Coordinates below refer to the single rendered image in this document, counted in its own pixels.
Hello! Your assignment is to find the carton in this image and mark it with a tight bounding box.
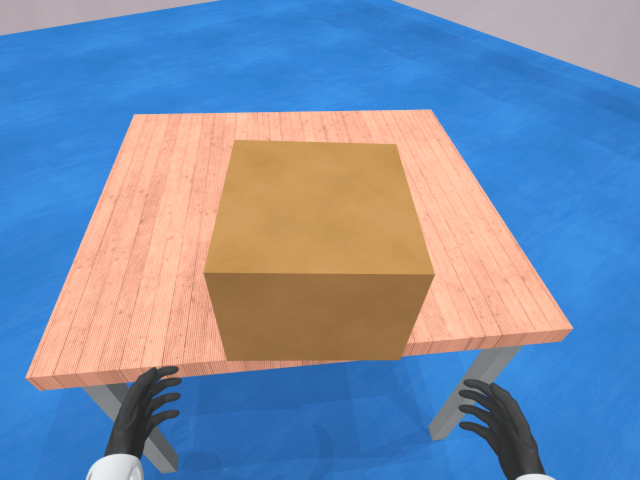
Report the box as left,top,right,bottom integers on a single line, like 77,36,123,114
203,140,435,361

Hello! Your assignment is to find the left robot hand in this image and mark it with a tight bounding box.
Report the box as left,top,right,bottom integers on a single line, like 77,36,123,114
104,366,182,460

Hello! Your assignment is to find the table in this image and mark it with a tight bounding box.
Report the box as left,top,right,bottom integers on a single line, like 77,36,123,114
25,110,573,474

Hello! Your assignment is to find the right robot hand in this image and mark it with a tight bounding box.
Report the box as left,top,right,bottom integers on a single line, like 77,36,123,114
459,379,546,480

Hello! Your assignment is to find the robot left forearm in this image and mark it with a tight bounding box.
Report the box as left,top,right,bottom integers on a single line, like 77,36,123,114
86,454,144,480

